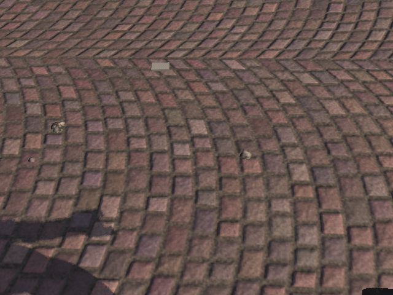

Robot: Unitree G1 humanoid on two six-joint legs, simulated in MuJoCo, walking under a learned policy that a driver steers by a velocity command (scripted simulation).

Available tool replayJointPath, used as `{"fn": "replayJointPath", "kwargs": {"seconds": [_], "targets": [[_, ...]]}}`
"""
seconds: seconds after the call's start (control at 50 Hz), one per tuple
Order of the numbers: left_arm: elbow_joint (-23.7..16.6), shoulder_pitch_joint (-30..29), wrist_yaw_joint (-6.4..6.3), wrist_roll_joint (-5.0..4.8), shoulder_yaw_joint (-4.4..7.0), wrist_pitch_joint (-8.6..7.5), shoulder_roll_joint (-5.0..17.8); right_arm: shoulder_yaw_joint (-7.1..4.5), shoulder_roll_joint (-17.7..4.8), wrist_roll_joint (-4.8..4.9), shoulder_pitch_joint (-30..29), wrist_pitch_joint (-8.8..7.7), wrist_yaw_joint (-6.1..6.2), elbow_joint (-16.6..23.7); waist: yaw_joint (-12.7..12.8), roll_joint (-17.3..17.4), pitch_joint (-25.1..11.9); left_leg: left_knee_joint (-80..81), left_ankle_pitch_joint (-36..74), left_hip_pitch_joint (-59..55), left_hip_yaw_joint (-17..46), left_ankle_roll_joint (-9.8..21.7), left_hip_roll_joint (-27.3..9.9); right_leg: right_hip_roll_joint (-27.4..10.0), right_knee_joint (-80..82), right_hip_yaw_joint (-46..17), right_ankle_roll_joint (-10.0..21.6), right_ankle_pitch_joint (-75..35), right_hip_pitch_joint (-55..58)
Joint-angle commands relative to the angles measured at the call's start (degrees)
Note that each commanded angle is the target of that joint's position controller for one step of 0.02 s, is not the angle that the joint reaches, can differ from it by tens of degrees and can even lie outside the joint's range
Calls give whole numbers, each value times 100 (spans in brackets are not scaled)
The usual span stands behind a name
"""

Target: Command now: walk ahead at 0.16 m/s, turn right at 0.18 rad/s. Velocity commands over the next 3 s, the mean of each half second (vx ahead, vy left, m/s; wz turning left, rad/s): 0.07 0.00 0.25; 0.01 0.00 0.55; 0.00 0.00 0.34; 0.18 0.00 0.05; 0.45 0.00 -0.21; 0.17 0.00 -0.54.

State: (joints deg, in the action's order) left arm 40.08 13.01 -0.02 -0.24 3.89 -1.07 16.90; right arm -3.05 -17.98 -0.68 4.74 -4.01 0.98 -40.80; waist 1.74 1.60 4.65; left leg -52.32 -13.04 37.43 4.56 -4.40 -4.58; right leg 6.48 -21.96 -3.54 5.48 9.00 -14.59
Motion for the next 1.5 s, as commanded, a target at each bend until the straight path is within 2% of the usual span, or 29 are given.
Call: {"fn": "replayJointPath", "kwargs": {"seconds": [0.02, 0.1, 0.16, 0.2, 0.22, 0.24, 0.3, 0.36, 0.52, 0.54, 0.56, 0.58, 0.6, 0.66, 0.78, 0.94, 0.96, 0.98, 1.0, 1.02, 1.04, 1.08, 1.22, 1.34, 1.38, 1.42, 1.44, 1.46, 1.5], "targets": [[-285, -149, -109, 11, 124, -28, 628, 2, -194, 36, 497, 0, -70, 15, -94, -639, -1243, 925, 1289, -1165, -317, -21, 130, -1254, 259, -287, 697, -3601, 260], [-8, -96, -50, 143, 48, -77, 602, -51, -393, 76, 161, -43, -176, 89, 55, -673, -966, 1617, 1268, -1290, -229, 278, 129, -1604, 136, -439, 643, -3003, 592], [108, -257, -85, 34, 81, -36, 739, -153, -603, 32, 316, -50, -220, 135, -159, -669, -786, 2279, 1055, -1494, -391, 603, 319, -1619, -528, -458, 444, -2732, 772], [116, 319, -146, 150, 86, -57, 665, -301, -1152, -23, 419, -38, -195, 222, 135, 243, -1106, 2353, 4191, -2557, 576, 1147, -303, -807, -1669, -9, -115, -1529, 299], [83, 387, -187, 165, 45, -62, 555, -325, -1154, -30, 734, 35, -171, 222, -24, 873, -1528, 2510, 4777, -3343, 1620, 1996, -1058, -218, -2847, 404, -535, 136, -589], [-65, -100, -180, 150, 16, 0, 549, -241, -785, -15, 1240, 103, -154, 117, -438, 1256, -1759, 2975, 4411, -3831, 2622, 2483, -1489, 14, -3779, 156, -689, 2778, -1398], [-89, -296, -176, -8, 73, 258, 552, -254, -821, 92, 621, 210, -105, 307, -225, 360, -1193, 3287, 1747, -2936, 2177, 1920, -1088, -447, -4426, -263, -748, 2432, -1841], [-68, -333, -218, 20, 48, 273, 347, -291, -771, 75, 299, 416, 0, 431, -119, 677, -1008, 3513, 744, -2224, 1636, 1559, -429, -386, -3095, 22, -872, 1779, -1209], [97, 154, -90, -8, 137, 68, 434, -395, -841, 195, 244, 627, 129, 570, -10, 834, -1150, 3282, -258, -1820, 1999, 1263, -138, -316, -388, 129, -617, 445, 263], [107, 308, -110, 51, 215, 61, 685, -353, -693, 194, 354, 638, 139, 572, -6, 497, -1115, 2873, -807, -1341, 1767, 992, 127, -887, 33, -281, -391, 455, 733], [81, 318, -143, 215, 351, 98, 1264, -288, -419, 173, 289, 606, 116, 755, -138, -1004, -866, 1630, -1626, -246, 767, 642, 931, -2134, 559, -1748, 283, 674, 888], [-54, -12, -130, 394, 340, 68, 1229, -366, -641, 121, 326, 520, 93, 778, -144, -1690, -734, 145, -2077, -53, 348, 406, 1042, -2958, 884, -2708, 924, 126, 343], [-235, -404, -176, 375, 227, 15, 885, -477, -917, 115, 527, 508, 73, 625, -299, -1197, -706, -745, -1807, -176, 533, 325, 846, -2815, 772, -2322, 933, -266, 226], [-305, -781, -249, 86, 115, -19, 543, -465, -685, 121, 915, 671, 105, 320, -385, -791, -574, -1693, -1053, 28, 344, 49, 754, -2142, 408, -989, 474, -1099, 514], [-143, -85, -329, 103, 227, 145, 835, -266, -330, 204, 124, 672, -29, 848, 142, -1109, -726, -333, -887, -43, -214, -235, 357, -2250, 288, -313, 703, -1872, 1457], [-116, -422, -154, -168, 363, 134, 1084, -341, -429, 196, 556, 772, -219, 893, -191, -1158, -834, 2453, 30, -2061, -935, 412, 505, -2379, -432, 382, 308, -1958, 882], [9, -159, -130, -168, 321, 100, 905, -413, -577, 178, 800, 770, -177, 813, -257, -821, -933, 3035, 756, -2800, -765, 618, 576, -2171, -952, 681, -49, -1435, 471], [-25, -25, -103, 47, 242, 78, 627, -572, -1126, 186, 1074, 749, -92, 831, -239, 398, -1112, 3128, 2653, -3974, 589, 1007, -348, -1670, -2332, 1192, -599, 201, -798], [-389, -339, -121, 281, 117, 59, 361, -617, -1616, 46, 1032, 676, -65, 999, -232, 1676, -1134, 2950, 4276, -4245, 2487, 2240, -1753, -832, -3689, 1019, -1035, 3064, -2397], [-442, -748, -159, 164, 209, 55, 673, -551, -1311, -72, 1188, 538, -126, 959, -656, 1002, -1505, 3134, 3759, -3945, 2458, 2694, -1818, -808, -4591, 156, -1046, 3136, -2419], [-435, -795, -169, 29, 251, 81, 781, -477, -1154, -54, 901, 448, -123, 905, -460, 798, -1175, 3185, 3227, -3670, 1879, 2376, -1431, -911, -4770, 14, -975, 2645, -2475], [-283, -647, -253, 84, 306, 128, 839, -392, -868, 141, 314, 440, -46, 937, -197, 525, -886, 3188, 2538, -3272, 1356, 1815, -877, -986, -4394, -65, -970, 1782, -2442], [-217, -535, -172, 45, 145, 136, 453, -285, -765, 60, 286, 503, 74, 824, -222, 657, -1060, 3151, 2051, -2897, 1094, 1751, -590, -824, -2917, 92, -1091, 1013, -1408], [-270, -506, -77, -9, 125, 77, 492, -176, -679, 54, 214, 529, -29, 657, -261, 699, -777, 2986, 1391, -2469, 1534, 1735, -604, -758, -1420, 189, -888, 1047, -422], [-202, -269, -33, 70, 83, 8, 390, -70, -445, 96, 236, 504, -33, 556, -30, 458, -770, 2813, 1076, -2187, 1447, 1358, -326, -799, 16, 159, -719, -292, 492], [-260, -432, -69, 197, 154, -21, 981, -26, -236, -52, 865, 402, -53, 455, -624, -982, -905, 2235, -488, -1815, 545, 678, 574, -1883, -106, -867, -54, -1903, 884], [-264, -613, -39, 175, 59, -33, 593, -30, -329, -87, 748, 407, -27, 416, -532, -1168, -963, 2335, -578, -2362, 364, 452, 501, -1985, 94, -1038, 297, -1085, 281], [-290, -747, -9, 160, 0, -55, 404, -65, -434, -81, 559, 430, -16, 390, -453, -1046, -807, 2428, -276, -2498, 354, 408, 480, -1691, 115, -818, 133, -364, 163], [-270, -684, 1, 136, 6, -105, 488, -86, -440, -49, 353, 512, 7, 361, -269, -879, -607, 2454, 141, -2393, 423, 494, 494, -1324, 20, -459, -224, 127, 154]]}}
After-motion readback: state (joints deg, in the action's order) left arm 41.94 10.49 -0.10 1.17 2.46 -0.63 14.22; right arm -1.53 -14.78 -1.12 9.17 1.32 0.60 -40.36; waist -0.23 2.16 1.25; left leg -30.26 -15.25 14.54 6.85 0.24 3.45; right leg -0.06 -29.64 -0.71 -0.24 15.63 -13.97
